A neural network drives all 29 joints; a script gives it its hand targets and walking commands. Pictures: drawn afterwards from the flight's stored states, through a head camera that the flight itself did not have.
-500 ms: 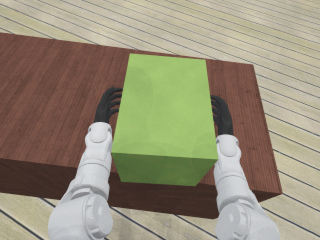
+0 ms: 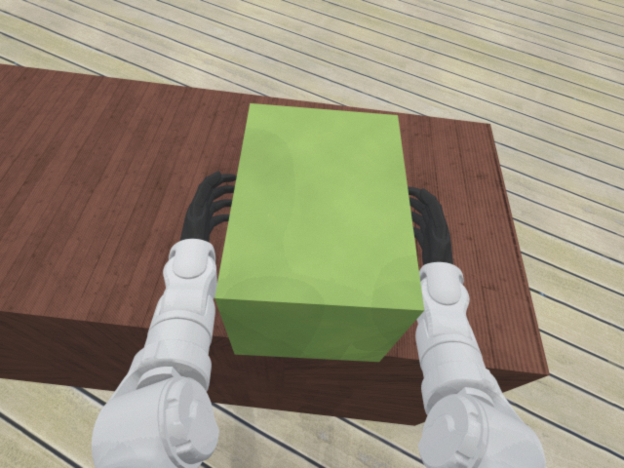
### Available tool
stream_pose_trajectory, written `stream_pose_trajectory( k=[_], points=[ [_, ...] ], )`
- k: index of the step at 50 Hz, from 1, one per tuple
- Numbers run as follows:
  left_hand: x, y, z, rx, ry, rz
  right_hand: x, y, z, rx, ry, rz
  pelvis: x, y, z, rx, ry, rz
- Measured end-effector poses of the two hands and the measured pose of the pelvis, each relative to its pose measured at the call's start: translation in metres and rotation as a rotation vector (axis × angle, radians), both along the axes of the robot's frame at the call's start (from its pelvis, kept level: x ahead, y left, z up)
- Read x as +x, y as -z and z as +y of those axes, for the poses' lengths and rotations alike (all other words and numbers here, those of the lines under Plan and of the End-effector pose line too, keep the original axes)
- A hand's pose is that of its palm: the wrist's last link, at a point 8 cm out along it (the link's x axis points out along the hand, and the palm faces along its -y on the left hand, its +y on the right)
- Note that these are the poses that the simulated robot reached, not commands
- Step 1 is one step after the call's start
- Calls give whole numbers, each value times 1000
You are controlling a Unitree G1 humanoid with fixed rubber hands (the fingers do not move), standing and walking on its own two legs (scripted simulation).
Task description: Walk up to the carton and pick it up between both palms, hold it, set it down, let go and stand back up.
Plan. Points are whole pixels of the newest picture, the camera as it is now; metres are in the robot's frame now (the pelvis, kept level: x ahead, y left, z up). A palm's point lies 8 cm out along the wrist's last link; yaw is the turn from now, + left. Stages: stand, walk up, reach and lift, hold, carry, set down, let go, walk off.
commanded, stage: set down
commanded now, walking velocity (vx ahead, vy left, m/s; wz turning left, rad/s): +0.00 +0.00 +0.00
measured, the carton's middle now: (315, 235) +0.44 +0.00 -0.01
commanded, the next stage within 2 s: none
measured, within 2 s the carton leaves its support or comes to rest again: neither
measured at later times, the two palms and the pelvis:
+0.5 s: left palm (181, 227) +0.43 +0.19 +0.01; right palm (451, 242) +0.43 -0.19 +0.01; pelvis -0.01 +0.00 -0.03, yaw -1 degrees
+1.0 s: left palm (164, 174) +0.44 +0.19 +0.11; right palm (496, 199) +0.43 -0.20 +0.11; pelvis -0.04 -0.02 -0.02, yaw +0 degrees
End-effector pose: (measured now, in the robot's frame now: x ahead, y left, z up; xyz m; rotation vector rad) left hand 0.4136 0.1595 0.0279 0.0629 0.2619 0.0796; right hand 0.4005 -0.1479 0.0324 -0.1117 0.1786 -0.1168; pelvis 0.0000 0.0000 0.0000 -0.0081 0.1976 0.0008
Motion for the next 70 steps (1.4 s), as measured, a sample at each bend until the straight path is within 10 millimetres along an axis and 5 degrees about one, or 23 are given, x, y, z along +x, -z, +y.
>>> stream_pose_trajectory(
  k=[16, 25, 35, 46, 60, 70],
  points=[
    [19, 27, 4, -35, -28, 50, 17, 29, -5, 69, 0, 130, -8, 20, 0, -23, 27, 194],
    [20, 20, 32, -13, -63, 25, 28, 20, -37, 62, 40, 97, -15, 30, -3, -29, 15, 231],
    [25, -16, 42, -7, -48, -36, 35, -14, -64, 84, 17, 49, -27, 33, -10, -19, 12, 238],
    [27, -64, 29, -26, -16, -42, 31, -60, -57, 92, 6, 45, -38, 24, -17, -2, 7, 175],
    [27, -123, 39, -39, -52, -30, 26, -117, -51, 95, 41, 78, -39, 13, -18, -3, 2, 84],
    [13, -134, 36, -9, -10, -40, 16, -127, -50, 95, 24, 77, -33, 4, -18, -6, 6, -29]
  ],
)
